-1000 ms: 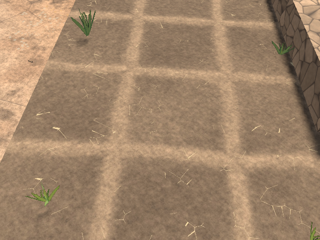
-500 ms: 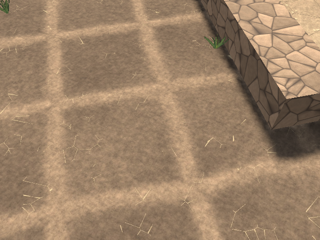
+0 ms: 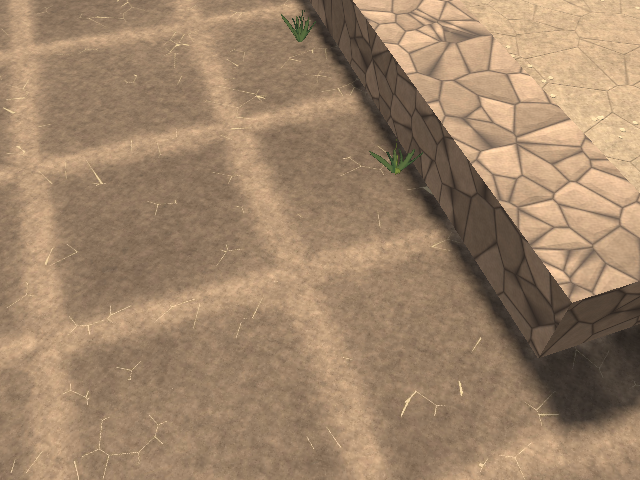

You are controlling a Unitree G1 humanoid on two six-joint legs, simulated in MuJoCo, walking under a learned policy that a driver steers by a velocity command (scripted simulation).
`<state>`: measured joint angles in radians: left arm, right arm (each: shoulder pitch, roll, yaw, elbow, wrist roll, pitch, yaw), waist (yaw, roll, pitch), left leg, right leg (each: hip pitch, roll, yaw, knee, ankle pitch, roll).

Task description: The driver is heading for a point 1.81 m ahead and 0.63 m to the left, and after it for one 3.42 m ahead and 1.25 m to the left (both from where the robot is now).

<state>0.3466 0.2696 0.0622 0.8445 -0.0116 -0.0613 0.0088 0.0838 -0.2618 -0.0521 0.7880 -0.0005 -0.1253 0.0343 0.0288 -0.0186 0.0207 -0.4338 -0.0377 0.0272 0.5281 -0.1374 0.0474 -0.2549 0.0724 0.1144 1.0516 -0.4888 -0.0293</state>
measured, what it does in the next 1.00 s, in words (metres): walks ahead, turning left: right foot, then left foot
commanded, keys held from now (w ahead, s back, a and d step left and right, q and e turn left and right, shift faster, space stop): q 0.78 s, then no key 0.22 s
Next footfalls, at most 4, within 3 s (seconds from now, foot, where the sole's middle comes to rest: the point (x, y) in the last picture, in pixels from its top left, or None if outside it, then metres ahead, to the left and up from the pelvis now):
0.38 right None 0.24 -0.11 -0.76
0.80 left None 0.11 0.13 -0.76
1.20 right None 0.22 -0.08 -0.76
2.00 right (287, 440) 0.54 0.11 -0.76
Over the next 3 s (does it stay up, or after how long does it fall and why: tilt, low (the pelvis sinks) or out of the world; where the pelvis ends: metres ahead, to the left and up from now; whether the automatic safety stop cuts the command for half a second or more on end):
stays up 0.47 0.18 0.01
